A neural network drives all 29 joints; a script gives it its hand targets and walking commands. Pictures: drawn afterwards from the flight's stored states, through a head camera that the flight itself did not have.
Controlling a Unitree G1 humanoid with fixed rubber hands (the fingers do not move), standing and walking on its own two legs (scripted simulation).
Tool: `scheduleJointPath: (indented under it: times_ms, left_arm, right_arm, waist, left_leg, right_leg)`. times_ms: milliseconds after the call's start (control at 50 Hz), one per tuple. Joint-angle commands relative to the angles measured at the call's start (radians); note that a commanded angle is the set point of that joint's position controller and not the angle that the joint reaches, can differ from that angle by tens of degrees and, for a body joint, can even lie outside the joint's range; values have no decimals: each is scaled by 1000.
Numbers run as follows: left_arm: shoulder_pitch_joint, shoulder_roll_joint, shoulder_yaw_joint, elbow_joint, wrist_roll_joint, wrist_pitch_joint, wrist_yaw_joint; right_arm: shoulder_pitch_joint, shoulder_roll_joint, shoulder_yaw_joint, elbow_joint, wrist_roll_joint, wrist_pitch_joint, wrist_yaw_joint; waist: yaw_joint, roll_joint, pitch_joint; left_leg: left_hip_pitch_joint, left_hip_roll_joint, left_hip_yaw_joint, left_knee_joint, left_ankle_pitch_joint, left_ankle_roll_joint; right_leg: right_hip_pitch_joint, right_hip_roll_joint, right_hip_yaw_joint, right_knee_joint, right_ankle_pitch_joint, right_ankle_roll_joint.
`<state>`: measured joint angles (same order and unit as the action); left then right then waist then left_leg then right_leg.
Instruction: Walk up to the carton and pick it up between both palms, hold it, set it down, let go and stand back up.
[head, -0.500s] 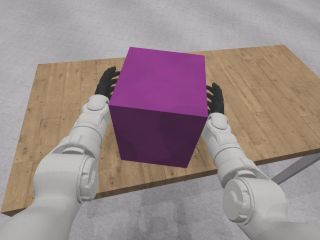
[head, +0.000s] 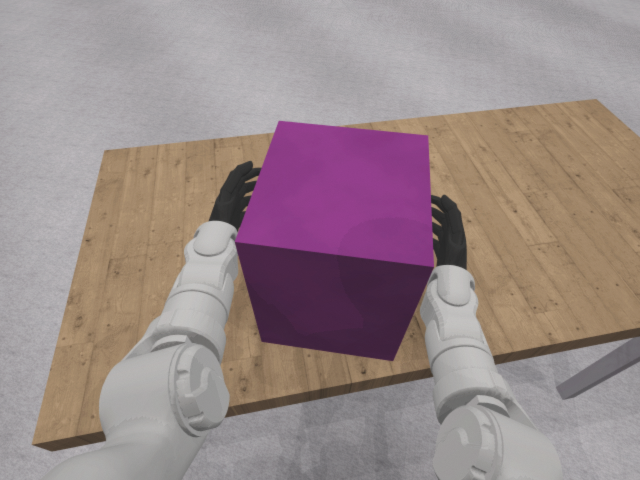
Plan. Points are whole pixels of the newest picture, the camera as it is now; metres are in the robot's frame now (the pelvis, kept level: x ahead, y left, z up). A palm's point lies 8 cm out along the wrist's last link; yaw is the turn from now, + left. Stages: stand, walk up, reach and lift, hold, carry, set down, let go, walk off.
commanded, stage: reach and lift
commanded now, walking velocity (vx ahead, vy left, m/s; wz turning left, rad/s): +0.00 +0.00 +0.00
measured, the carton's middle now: (338, 246) +0.42 -0.08 +0.03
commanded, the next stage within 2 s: none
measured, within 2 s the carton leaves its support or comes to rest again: leaves its support in 0.82 s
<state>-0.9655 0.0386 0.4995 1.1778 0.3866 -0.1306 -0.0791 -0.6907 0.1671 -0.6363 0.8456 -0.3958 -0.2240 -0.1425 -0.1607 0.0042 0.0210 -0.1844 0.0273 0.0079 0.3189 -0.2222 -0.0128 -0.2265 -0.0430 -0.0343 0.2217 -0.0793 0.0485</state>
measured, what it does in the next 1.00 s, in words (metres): stands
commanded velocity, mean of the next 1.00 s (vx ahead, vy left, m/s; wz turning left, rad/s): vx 0.00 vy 0.00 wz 0.00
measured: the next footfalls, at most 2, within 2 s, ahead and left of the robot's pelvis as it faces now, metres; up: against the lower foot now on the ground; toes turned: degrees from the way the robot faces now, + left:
none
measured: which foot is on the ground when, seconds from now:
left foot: down 0.00-1.00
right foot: down 0.00-1.00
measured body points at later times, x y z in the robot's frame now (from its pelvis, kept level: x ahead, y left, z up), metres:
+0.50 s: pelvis +0.00 +0.00 +0.00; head +0.06 +0.01 +0.45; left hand +0.46 +0.06 +0.08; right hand +0.37 -0.21 +0.06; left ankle -0.04 +0.12 -0.75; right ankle +0.01 -0.15 -0.75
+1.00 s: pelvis -0.02 -0.01 +0.00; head +0.03 +0.01 +0.45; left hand +0.45 +0.07 +0.11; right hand +0.36 -0.21 +0.07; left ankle -0.04 +0.12 -0.75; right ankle +0.01 -0.15 -0.75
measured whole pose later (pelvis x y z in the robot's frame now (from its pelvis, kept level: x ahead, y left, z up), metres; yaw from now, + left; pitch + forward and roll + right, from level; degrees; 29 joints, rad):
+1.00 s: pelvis -0.02 -0.01 +0.00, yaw +1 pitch +6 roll -1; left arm -1.00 0.04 0.42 1.17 0.42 -0.18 -0.05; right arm -0.73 0.11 -0.65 1.07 -0.38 -0.49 -0.22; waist -0.12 -0.02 0.00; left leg -0.24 0.03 0.00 0.32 -0.18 -0.02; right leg -0.26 -0.04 -0.05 0.19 -0.03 0.03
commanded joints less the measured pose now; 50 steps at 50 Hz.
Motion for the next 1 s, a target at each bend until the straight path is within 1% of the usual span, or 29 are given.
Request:
scheduleJointPath:
  times_ms: [0, 20, 80, 140, 200, 220, 260, 300, 320, 340, 360, 400, 420, 460, 480, 500, 520, 580, 680, 700, 720, 760, 800, 820, 840, 860, 920, 940, 980]
  left_arm:
    - [-433, -445, -192, -57, 18, -8, -131]
    - [-426, -450, -189, -62, 38, 1, -129]
    - [-381, -469, -201, -73, 46, 33, -134]
    - [-372, -484, -222, -94, 39, 46, -138]
    - [-367, -525, -249, -131, 53, 60, -135]
    - [-354, -516, -232, -126, 66, 67, -131]
    - [-350, -515, -221, -120, 65, 80, -133]
    - [-342, -523, -241, -136, 55, 87, -132]
    - [-344, -511, -230, -129, 62, 82, -129]
    - [-338, -510, -213, -115, 71, 88, -135]
    - [-333, -517, -220, -133, 72, 92, -136]
    - [-312, -523, -233, -153, 66, 96, -138]
    - [-334, -527, -245, -172, 51, 98, -137]
    - [-329, -521, -242, -161, 52, 96, -138]
    - [-323, -540, -248, -154, 60, 102, -136]
    - [-320, -527, -245, -164, 65, 98, -136]
    - [-337, -548, -271, -171, 52, 81, -131]
    - [-383, -521, -267, -179, 47, 69, -123]
    - [-431, -540, -293, -172, 31, 9, -108]
    - [-438, -554, -291, -182, 32, -9, -99]
    - [-469, -566, -315, -183, 17, -24, -94]
    - [-524, -538, -312, -186, 20, -59, -89]
    - [-557, -533, -303, -127, 27, -84, -76]
    - [-589, -534, -318, -179, 24, -105, -66]
    - [-579, -513, -285, -100, 41, -98, -66]
    - [-583, -530, -286, -139, 43, -117, -62]
    - [-610, -495, -249, -63, 70, -134, -66]
    - [-616, -507, -271, -102, 57, -142, -60]
    - [-617, -496, -252, -54, 58, -142, -57]
  right_arm:
    - [-482, 449, 346, 16, -52, -46, 150]
    - [-485, 435, 351, 16, -48, -51, 153]
    - [-470, 453, 383, 0, -19, -53, 152]
    - [-479, 461, 398, -20, -17, -63, 142]
    - [-468, 443, 373, -9, -13, -71, 142]
    - [-464, 438, 379, -2, -18, -80, 143]
    - [-488, 447, 373, -17, -3, -76, 141]
    - [-478, 436, 370, -29, -9, -86, 134]
    - [-481, 441, 381, -42, -23, -90, 135]
    - [-485, 454, 388, -51, -16, -83, 133]
    - [-481, 439, 376, -51, -9, -81, 131]
    - [-467, 449, 393, -44, -2, -86, 132]
    - [-460, 441, 384, -33, -8, -84, 129]
    - [-470, 446, 393, -51, -6, -91, 118]
    - [-487, 435, 389, -50, 8, -97, 119]
    - [-472, 451, 392, -50, 2, -107, 117]
    - [-496, 438, 408, -60, 3, -124, 115]
    - [-515, 447, 403, -16, -4, -131, 112]
    - [-573, 448, 431, -22, -23, -219, 104]
    - [-612, 443, 436, -23, -30, -242, 107]
    - [-619, 434, 415, 2, -36, -258, 99]
    - [-653, 438, 416, 29, -44, -283, 94]
    - [-700, 408, 379, 70, -68, -313, 90]
    - [-711, 403, 380, 74, -73, -335, 86]
    - [-710, 387, 348, 120, -77, -325, 84]
    - [-731, 405, 369, 98, -79, -349, 86]
    - [-743, 370, 303, 163, -104, -358, 77]
    - [-771, 352, 312, 141, -100, -371, 80]
    - [-779, 342, 296, 162, -103, -367, 78]
  waist:
    - [-24, 4, -500]
    - [0, 14, -489]
    - [16, 14, -469]
    - [-3, 5, -459]
    - [-9, 66, -505]
    - [13, 61, -474]
    - [21, 48, -475]
    - [0, 38, -486]
    - [25, 14, -475]
    - [20, 1, -440]
    - [21, 36, -450]
    - [27, 34, -473]
    - [-8, 20, -471]
    - [0, 14, -491]
    - [2, 43, -483]
    - [23, 46, -513]
    - [3, 40, -552]
    - [12, 33, -530]
    - [18, 30, -604]
    - [31, 33, -625]
    - [-9, 39, -637]
    - [14, 40, -652]
    - [11, 41, -656]
    - [16, 59, -707]
    - [19, 56, -639]
    - [43, 55, -668]
    - [11, 18, -611]
    - [25, 45, -659]
    - [22, 15, -644]
  left_leg:
    - [36, -69, 84, -7, 355, -58]
    - [41, -64, 85, -3, 369, -63]
    - [19, -67, 94, -4, 381, -59]
    - [-8, -67, 94, -10, 351, -59]
    - [58, -52, 83, -4, 399, -73]
    - [76, -50, 88, 8, 436, -75]
    - [57, -52, 94, 2, 417, -66]
    - [51, -53, 89, 2, 398, -69]
    - [28, -58, 92, -5, 383, -60]
    - [-17, -64, 94, -26, 331, -49]
    - [-17, -64, 99, -42, 309, -53]
    - [14, -63, 104, -25, 364, -60]
    - [20, -59, 97, -19, 369, -59]
    - [16, -60, 88, -14, 359, -53]
    - [18, -55, 90, -16, 377, -61]
    - [29, -58, 102, -16, 385, -59]
    - [30, -55, 91, -7, 398, -62]
    - [20, -48, 87, -1, 409, -59]
    - [-10, -49, 95, 10, 427, -54]
    - [-1, -46, 90, 7, 441, -49]
    - [24, -41, 84, 21, 457, -59]
    - [9, -44, 91, 17, 446, -57]
    - [1, -43, 93, 5, 396, -53]
    - [40, -39, 86, 24, 468, -58]
    - [16, -40, 94, 12, 410, -58]
    - [31, -42, 102, 5, 418, -55]
    - [-4, -50, 100, -22, 312, -39]
    - [22, -53, 104, -14, 344, -47]
    - [6, -55, 111, -23, 300, -39]
  right_leg:
    - [408, 79, -82, 103, 523, 14]
    - [406, 81, -83, 110, 524, 16]
    - [445, 75, -84, 108, 557, 15]
    - [483, 72, -83, 123, 591, 19]
    - [400, 80, -101, 107, 518, 4]
    - [390, 85, -101, 96, 498, 2]
    - [405, 84, -106, 95, 512, 1]
    - [419, 81, -112, 94, 518, 0]
    - [442, 78, -104, 97, 525, 6]
    - [487, 70, -100, 97, 536, 6]
    - [483, 70, -98, 101, 532, 5]
    - [472, 77, -100, 101, 553, 11]
    - [458, 74, -107, 99, 536, 7]
    - [464, 71, -107, 99, 546, 10]
    - [449, 73, -103, 99, 552, 1]
    - [461, 74, -103, 93, 560, 3]
    - [454, 79, -102, 100, 572, -1]
    - [443, 81, -107, 102, 540, 3]
    - [495, 63, -96, 119, 633, -3]
    - [472, 75, -103, 122, 623, 5]
    - [456, 75, -110, 108, 604, 1]
    - [454, 68, -101, 111, 583, -6]
    - [423, 66, -101, 96, 528, -8]
    - [412, 71, -105, 110, 568, -7]
    - [393, 68, -103, 83, 493, -18]
    - [415, 68, -100, 88, 511, -16]
    - [367, 68, -101, 57, 420, -15]
    - [351, 73, -109, 63, 429, -16]
    - [326, 70, -104, 55, 393, -21]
